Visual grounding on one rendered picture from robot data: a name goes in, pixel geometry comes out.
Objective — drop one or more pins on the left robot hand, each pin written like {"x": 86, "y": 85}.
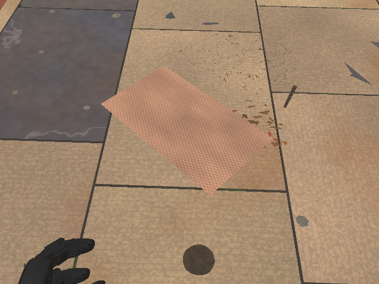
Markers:
{"x": 39, "y": 270}

